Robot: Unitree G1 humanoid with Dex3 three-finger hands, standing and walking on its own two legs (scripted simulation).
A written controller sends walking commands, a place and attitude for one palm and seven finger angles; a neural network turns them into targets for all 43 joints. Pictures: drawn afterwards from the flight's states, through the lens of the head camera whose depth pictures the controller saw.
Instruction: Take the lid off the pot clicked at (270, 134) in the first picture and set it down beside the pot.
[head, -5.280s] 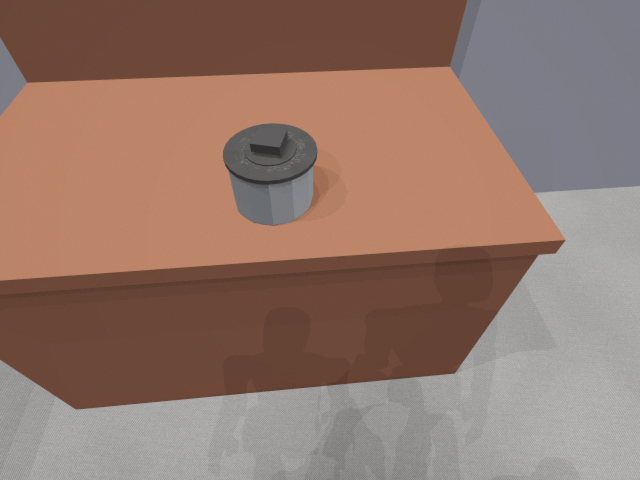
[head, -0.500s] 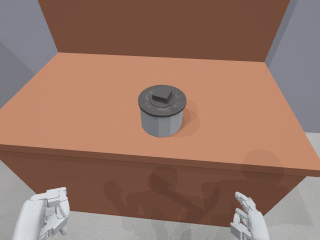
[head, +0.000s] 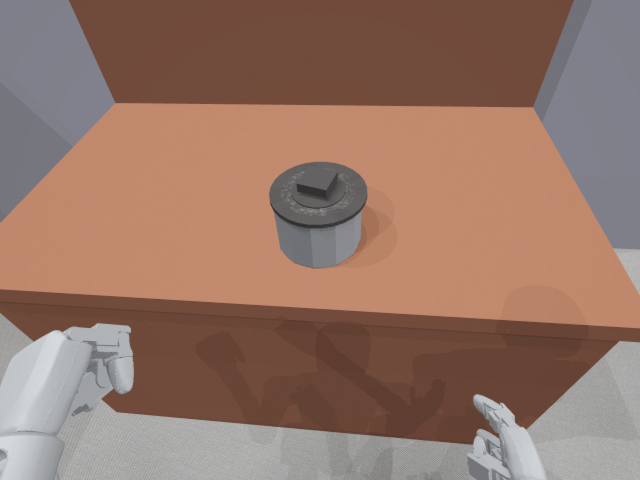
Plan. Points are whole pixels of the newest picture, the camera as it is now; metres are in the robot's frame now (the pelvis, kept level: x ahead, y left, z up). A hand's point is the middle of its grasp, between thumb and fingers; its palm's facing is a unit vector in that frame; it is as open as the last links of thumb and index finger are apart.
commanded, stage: reach forward and open the fingers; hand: left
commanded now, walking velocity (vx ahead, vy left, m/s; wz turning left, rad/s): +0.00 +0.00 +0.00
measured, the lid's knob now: (317, 181) +0.55 +0.08 +0.08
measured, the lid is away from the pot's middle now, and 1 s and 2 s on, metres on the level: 0.00 0.00 0.00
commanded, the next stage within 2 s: move the open hand above the knob in 0.98 s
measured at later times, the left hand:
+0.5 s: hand (88, 353) +0.20 +0.27 +0.11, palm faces -0.17 -0.05 -0.98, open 5.5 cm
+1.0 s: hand (96, 296) +0.25 +0.28 +0.14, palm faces -0.11 -0.03 -0.99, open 10.1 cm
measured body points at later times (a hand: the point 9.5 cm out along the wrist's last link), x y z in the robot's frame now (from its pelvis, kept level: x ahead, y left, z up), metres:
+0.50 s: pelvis -0.02 +0.01 +0.00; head -0.01 -0.04 +0.45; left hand +0.20 +0.27 +0.17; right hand +0.19 -0.20 -0.10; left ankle +0.01 +0.10 -0.74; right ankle -0.03 -0.11 -0.74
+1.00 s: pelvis -0.04 +0.02 +0.00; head -0.03 -0.02 +0.45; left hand +0.25 +0.28 +0.20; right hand +0.18 -0.19 -0.09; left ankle +0.01 +0.10 -0.74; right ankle -0.03 -0.11 -0.74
